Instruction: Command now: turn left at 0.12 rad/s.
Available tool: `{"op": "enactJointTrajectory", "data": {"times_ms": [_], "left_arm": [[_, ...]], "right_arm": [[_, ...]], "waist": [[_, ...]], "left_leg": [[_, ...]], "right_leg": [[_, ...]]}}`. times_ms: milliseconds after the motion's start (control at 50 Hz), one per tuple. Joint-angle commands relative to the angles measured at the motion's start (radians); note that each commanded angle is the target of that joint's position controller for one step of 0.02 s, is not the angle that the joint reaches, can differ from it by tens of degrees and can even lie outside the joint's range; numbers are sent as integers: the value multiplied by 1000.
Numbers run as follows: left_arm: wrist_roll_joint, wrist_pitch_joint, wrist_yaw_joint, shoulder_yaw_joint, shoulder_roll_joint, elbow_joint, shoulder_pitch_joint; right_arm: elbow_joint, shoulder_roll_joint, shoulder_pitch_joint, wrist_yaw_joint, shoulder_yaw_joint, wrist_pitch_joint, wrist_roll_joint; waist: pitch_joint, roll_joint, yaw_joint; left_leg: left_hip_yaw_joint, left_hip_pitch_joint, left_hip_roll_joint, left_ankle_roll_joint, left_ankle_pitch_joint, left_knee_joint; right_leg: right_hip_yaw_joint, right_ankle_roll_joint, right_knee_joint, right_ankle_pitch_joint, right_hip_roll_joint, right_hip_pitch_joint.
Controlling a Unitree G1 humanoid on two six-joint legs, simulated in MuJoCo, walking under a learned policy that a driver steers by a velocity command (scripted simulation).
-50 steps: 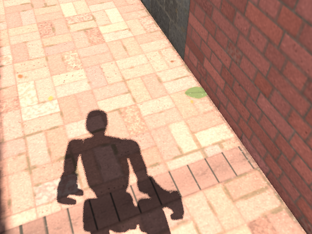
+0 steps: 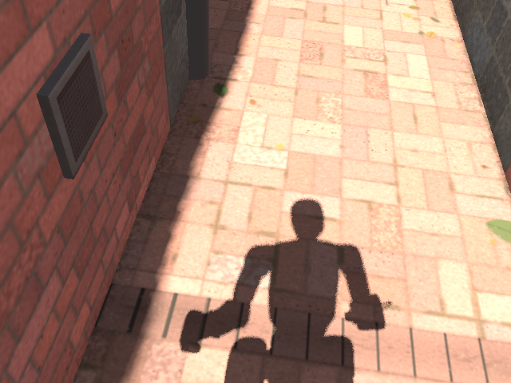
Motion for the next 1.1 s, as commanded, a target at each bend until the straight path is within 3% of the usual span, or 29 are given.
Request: {"op": "enactJointTrajectory", "data": {"times_ms": [20, 40, 60, 80, 100, 140, 200, 240, 260, 280, 300, 320, 360, 420, 480, 540, 580, 660, 700, 720, 740, 760, 780, 800, 840, 880, 940, 1020, 1100], "left_arm": [[-1, -20, 1, -3, 8, -62, -24], [-1, -22, 0, -10, -4, -53, -22], [12, -67, -33, 0, 58, -64, -49], [29, -78, -41, 8, 73, -54, -3], [39, -80, -36, 16, 96, -76, -11], [30, -95, -11, 7, 80, -113, -54], [30, -128, -12, -15, 23, -120, -18], [6, -154, -24, -23, -1, -83, 41], [5, -167, -24, -27, -9, -67, 81], [19, -179, -17, -17, 15, -53, 170], [20, -188, 1, 21, 172, -40, 296], [65, -179, 0, 15, 145, -25, 351], [71, -153, -33, -18, 53, -18, 199], [54, -137, -44, -65, -27, -38, 62], [74, -140, -46, -59, -5, 0, 126], [44, -141, -68, -59, 5, 56, 193], [34, -134, -81, -53, 28, 112, 271], [35, -141, -89, -44, 64, 164, 273], [46, -142, -81, -24, 120, 170, 267], [53, -147, -73, -34, 84, 167, 276], [-39, -141, -32, -27, 111, 103, 262], [-41, -153, -30, -55, 10, 133, 290], [-75, -163, -33, -33, 40, 112, 224], [-79, -163, -30, -31, 53, 69, 131], [-32, -144, -18, -23, 57, 26, 56], [-29, -115, -20, -26, 20, 17, 95], [-17, -91, -12, -24, 26, -10, 58], [-7, -100, -21, -31, 13, -62, -76], [-19, -108, -42, -30, 31, -109, -198]], "right_arm": [[-61, -98, -85, -8, -19, -25, -1], [-42, -95, -48, -8, -19, -22, 1], [-81, -171, -110, 38, -46, -80, 1], [-50, -243, -54, 41, -78, -100, -3], [-32, -255, 17, 31, -89, -108, -5], [-26, -164, -13, 3, -58, -127, 14], [-26, -152, -103, -15, -52, -111, 9], [-1, -182, -119, -2, -61, -76, 7], [31, -166, -88, 13, -59, -58, -13], [68, -87, -16, 21, -43, -56, -36], [-7, 4, -61, 23, -18, -79, -53], [-15, -38, -203, 29, -23, -102, -43], [28, -83, -167, 5, -38, -113, -22], [55, -83, -123, 25, -46, -89, -62], [65, -56, -173, 49, -34, -72, -45], [62, -22, -258, 65, -20, -56, -37], [32, -14, -332, 69, -13, -40, -36], [-11, -66, -369, 57, -28, -45, -21], [15, -101, -250, 48, -41, -64, 3], [71, -115, -66, 36, -47, -72, 0], [110, -324, 251, 15, -112, -77, 25], [157, -292, 336, 8, -102, -69, 28], [185, -231, 324, 4, -85, -67, 42], [163, -193, 184, -6, -75, -64, 47], [156, -137, 75, -4, -56, -81, 31], [167, -129, 35, 3, -54, -95, 27], [182, -177, 41, 7, -60, -102, 22], [204, -210, 109, -6, -61, -92, 33], [227, -256, 186, -5, -70, -75, 51]], "waist": [[-52, 183, 9], [-62, 188, -7], [166, 166, -25], [78, 201, -42], [56, 210, -74], [-7, 195, -69], [-86, 165, -36], [-77, 94, -6], [-78, 68, 11], [-128, 29, 29], [-131, -204, 74], [-7, -70, 178], [7, -44, 71], [-44, -24, -28], [-54, -10, 7], [-17, -16, 30], [18, -36, 48], [-17, -93, 5], [-93, -79, -62], [-228, -20, -114], [-345, -1, -200], [-490, 200, -178], [-402, 190, -156], [-225, 175, -112], [-84, 79, -42], [-24, 91, 18], [39, 78, 41], [33, 88, 1], [55, 99, -49]], "left_leg": [[-175, 24, 189, 152, 154, -199], [-175, 28, 177, 154, 28, -221], [-174, -194, 156, 113, -311, -262], [-250, -157, 209, 160, -419, -305], [-363, -69, 275, 213, -477, -335], [-468, 28, 335, 241, -453, -332], [-353, 12, 270, 212, -316, -265], [-269, -24, 213, 223, -319, -176], [-245, -147, 195, 214, -295, -114], [-177, -260, 139, 173, -259, 32], [-6, -590, -48, 34, -262, 368], [-205, -861, -70, 43, -247, 562], [-203, -921, -44, 62, -10, 780], [-129, -743, -1, 54, 164, 808], [-51, -728, 28, 8, 267, 671], [48, -539, 43, -12, 291, 336], [69, -556, 29, 13, 216, 237], [110, -422, -38, 109, 181, 80], [134, -135, -89, 150, 283, 30], [55, 195, -26, 208, 370, 107], [-305, 690, 221, 317, 525, 165], [-663, 796, 394, 407, 532, -35], [-615, 706, 336, 343, 393, -98], [-456, 512, 309, 296, 380, -148], [-308, 206, 279, 269, 291, -280], [-264, 74, 244, 262, 122, -370], [-145, -32, 212, 244, 202, -416], [-16, -45, 140, 183, 322, -395], [-43, 152, 201, 161, 265, -349]], "right_leg": [[40, 5, -92, 72, -26, 39], [21, 0, -175, 80, -13, 85], [-69, 26, -48, 48, 32, -8], [-74, 33, -42, -30, 44, -9], [-50, 17, -31, -69, 38, -92], [22, -36, -70, -34, -13, -143], [-9, -70, -279, -68, 5, 43], [-68, -85, -585, 183, 49, 191], [-47, -97, -636, 212, 41, 371], [5, -131, -593, 186, -3, 546], [505, -448, -679, 212, -296, 725], [680, -501, -784, 22, -371, 741], [444, -371, -780, 38, -285, 652], [181, -303, -799, 292, -185, 436], [103, -325, -812, 457, -156, 416], [28, -310, -835, 568, -119, 338], [66, -315, -828, 678, -181, 441], [42, -262, -750, 1046, -199, 588], [-37, -190, -577, 1268, -142, 537], [-30, -138, -381, 1145, -106, 388], [-22, -77, 41, 900, 16, -30], [85, -38, 404, -156, 160, -192], [186, -47, 499, -161, 107, -284], [142, -54, 466, -50, 47, -335], [86, -63, 414, 69, -37, -258], [87, -75, 364, 107, -85, -233], [68, -57, 227, 226, -117, -278], [9, -46, -79, 520, -80, -184], [13, -53, -292, 538, -41, -195]]}}
Keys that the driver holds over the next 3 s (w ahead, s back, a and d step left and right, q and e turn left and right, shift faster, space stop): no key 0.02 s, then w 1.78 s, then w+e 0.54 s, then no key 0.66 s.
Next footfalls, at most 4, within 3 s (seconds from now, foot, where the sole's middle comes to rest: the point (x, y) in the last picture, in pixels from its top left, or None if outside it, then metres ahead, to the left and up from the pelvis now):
0.28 right None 0.01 -0.14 -0.77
0.70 left None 0.37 0.06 -0.77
1.22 right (320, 323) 0.70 -0.19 -0.77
1.74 left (246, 246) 0.95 0.03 -0.77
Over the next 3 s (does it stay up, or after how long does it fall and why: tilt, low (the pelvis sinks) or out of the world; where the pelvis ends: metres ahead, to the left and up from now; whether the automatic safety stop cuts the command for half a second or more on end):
stays up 1.33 -0.24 0.00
